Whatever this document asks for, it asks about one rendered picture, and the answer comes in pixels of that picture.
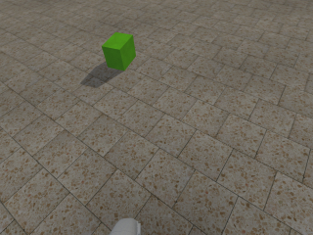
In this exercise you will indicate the left robot thigh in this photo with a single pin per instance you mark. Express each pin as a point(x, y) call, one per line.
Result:
point(127, 226)

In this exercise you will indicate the carton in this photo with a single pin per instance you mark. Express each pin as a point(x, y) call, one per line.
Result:
point(119, 51)

